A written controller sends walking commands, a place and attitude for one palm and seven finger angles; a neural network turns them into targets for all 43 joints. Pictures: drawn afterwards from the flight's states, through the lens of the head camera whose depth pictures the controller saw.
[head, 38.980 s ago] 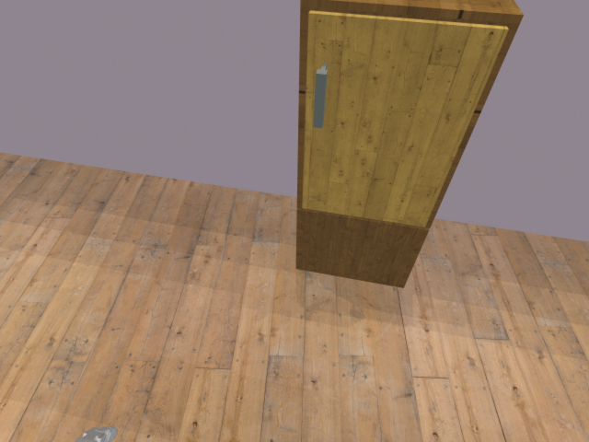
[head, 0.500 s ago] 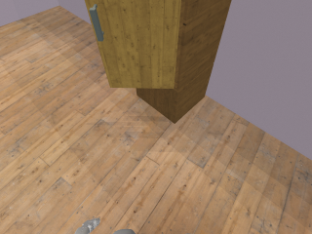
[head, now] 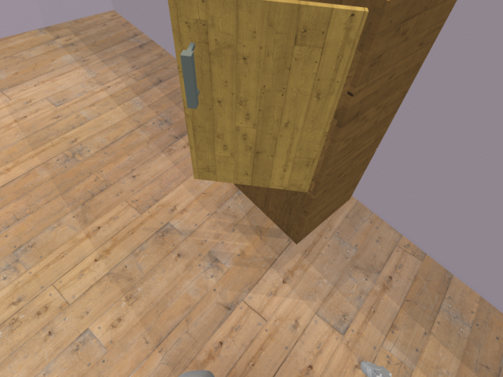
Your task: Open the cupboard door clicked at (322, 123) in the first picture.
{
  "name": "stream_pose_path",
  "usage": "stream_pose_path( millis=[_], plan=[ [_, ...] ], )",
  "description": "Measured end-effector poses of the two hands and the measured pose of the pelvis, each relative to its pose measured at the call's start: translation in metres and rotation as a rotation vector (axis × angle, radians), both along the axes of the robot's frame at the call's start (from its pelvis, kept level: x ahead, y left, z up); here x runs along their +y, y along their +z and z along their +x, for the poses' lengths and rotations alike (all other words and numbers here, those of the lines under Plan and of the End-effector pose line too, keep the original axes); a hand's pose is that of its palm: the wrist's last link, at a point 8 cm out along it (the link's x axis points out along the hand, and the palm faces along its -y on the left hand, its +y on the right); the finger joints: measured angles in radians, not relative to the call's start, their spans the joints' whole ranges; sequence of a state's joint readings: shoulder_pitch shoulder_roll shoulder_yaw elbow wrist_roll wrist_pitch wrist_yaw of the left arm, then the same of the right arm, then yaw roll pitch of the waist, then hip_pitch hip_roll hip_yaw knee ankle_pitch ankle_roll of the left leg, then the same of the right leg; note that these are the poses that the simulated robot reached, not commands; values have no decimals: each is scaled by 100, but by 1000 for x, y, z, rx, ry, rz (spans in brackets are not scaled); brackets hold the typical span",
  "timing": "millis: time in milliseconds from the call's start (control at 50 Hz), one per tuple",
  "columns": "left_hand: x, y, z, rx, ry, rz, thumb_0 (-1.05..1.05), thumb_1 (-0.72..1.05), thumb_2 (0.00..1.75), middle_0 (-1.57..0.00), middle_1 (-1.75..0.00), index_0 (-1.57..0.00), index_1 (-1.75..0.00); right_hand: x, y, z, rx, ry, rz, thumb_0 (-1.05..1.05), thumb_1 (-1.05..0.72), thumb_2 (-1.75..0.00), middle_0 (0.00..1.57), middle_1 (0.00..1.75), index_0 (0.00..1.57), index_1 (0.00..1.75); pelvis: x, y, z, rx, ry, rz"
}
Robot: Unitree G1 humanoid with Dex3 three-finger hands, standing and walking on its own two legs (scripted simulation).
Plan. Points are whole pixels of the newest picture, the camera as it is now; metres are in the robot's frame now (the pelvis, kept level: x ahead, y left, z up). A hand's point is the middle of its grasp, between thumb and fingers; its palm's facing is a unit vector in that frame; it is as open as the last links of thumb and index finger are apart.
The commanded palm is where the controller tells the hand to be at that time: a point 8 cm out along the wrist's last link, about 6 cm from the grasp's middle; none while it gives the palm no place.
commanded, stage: take the last steps up to it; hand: left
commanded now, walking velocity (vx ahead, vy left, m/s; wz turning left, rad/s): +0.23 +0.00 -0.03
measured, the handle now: (192, 76) +0.71 +0.23 +0.06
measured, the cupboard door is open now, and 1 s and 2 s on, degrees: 42 42 42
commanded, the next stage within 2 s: come to a stop and stand still in 0.20 s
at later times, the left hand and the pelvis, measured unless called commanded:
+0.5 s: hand (193, 306) +0.25 +0.14 -0.15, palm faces -0.04 -0.98 -0.20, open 7.3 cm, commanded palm none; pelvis +0.14 -0.02 +0.01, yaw +0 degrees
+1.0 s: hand (129, 373) +0.13 +0.23 -0.17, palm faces +0.04 -0.98 -0.19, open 7.4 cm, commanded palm none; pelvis +0.13 +0.03 +0.02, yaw -2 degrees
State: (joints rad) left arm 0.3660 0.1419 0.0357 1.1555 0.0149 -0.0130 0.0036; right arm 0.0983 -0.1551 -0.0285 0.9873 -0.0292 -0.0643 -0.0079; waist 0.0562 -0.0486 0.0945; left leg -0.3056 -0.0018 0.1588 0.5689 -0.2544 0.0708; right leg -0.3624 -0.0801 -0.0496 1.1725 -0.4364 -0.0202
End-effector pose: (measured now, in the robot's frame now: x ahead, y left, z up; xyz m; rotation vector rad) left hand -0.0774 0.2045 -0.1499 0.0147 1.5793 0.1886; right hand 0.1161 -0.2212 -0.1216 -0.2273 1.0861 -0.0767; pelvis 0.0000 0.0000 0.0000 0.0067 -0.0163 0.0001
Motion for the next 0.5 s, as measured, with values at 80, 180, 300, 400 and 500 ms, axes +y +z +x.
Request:
stream_pose_path(
  millis=[80,180,300,400,500],
  plan=[
    [18,8,82,-141,-47,25,1,91,90,-20,-30,-20,-30,-2,2,-21,80,-91,-17,-2,-95,-90,20,29,21,30,8,10,25,5,-7,2],
    [37,20,174,-271,-110,82,2,94,90,-20,-30,-20,-30,-9,2,-54,232,-146,-24,-2,-95,-90,20,29,20,30,8,15,59,10,-13,6],
    [31,29,269,-375,-195,114,1,93,90,-19,-30,-20,-30,-6,-8,-86,418,-212,26,-1,-93,-90,19,29,20,30,-4,11,100,10,-20,14],
    [5,25,322,-435,-234,118,1,92,90,-19,-30,-20,-30,-5,-23,-86,523,-251,77,0,-92,-90,19,29,20,30,-20,-1,132,6,-15,5],
    [-15,25,323,-399,-220,87,0,91,90,-20,-30,-20,-30,-8,-20,-39,482,-253,80,0,-91,-90,19,29,20,30,-22,7,143,5,-6,12]
  ],
)
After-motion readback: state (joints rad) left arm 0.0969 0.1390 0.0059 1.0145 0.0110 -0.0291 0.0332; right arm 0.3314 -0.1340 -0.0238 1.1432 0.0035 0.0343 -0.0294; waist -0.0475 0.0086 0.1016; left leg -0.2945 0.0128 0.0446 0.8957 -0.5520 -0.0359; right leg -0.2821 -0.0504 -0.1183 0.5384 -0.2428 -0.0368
